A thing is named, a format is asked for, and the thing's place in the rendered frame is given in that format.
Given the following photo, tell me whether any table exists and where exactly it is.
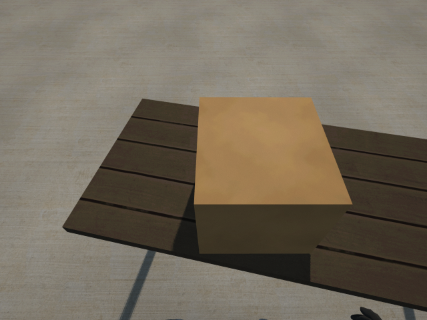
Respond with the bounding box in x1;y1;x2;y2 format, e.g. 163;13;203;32
62;99;427;312

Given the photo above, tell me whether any right robot hand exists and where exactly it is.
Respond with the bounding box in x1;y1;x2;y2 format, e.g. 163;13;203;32
351;307;382;320

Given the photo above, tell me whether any carton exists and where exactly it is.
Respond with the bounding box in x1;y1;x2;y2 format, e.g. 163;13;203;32
194;97;353;254

